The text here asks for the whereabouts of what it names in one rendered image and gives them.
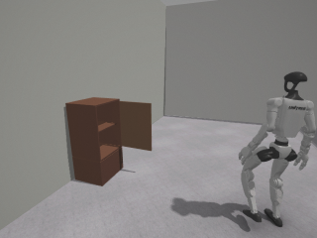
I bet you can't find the right robot upper arm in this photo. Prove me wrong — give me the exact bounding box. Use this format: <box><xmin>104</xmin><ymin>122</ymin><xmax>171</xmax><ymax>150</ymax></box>
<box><xmin>302</xmin><ymin>99</ymin><xmax>316</xmax><ymax>134</ymax></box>

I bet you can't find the right robot hand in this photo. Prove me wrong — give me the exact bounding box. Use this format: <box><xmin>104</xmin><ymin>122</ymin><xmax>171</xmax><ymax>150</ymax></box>
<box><xmin>293</xmin><ymin>152</ymin><xmax>309</xmax><ymax>171</ymax></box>

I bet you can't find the robot torso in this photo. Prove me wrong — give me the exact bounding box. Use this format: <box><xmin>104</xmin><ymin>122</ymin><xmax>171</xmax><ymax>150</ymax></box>
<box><xmin>269</xmin><ymin>95</ymin><xmax>307</xmax><ymax>160</ymax></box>

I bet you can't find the left robot foot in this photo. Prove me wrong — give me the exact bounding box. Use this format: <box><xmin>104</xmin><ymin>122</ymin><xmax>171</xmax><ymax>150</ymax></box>
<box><xmin>243</xmin><ymin>209</ymin><xmax>262</xmax><ymax>223</ymax></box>

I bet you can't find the left robot hand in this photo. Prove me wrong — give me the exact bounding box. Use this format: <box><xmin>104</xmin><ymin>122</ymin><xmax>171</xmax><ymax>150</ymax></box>
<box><xmin>238</xmin><ymin>147</ymin><xmax>253</xmax><ymax>165</ymax></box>

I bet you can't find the left robot forearm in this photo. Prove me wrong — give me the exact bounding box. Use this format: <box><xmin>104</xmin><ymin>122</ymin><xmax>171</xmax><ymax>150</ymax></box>
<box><xmin>247</xmin><ymin>122</ymin><xmax>268</xmax><ymax>151</ymax></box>

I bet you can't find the left robot upper arm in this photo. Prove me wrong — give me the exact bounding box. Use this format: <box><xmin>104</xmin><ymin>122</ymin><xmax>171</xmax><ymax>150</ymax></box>
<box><xmin>266</xmin><ymin>97</ymin><xmax>283</xmax><ymax>132</ymax></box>

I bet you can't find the cupboard door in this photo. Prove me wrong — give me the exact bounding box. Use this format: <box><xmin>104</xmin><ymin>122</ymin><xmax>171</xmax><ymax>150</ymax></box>
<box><xmin>119</xmin><ymin>101</ymin><xmax>152</xmax><ymax>151</ymax></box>

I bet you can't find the right robot forearm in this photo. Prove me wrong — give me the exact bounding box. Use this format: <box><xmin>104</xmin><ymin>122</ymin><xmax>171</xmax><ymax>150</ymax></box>
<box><xmin>299</xmin><ymin>131</ymin><xmax>316</xmax><ymax>154</ymax></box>

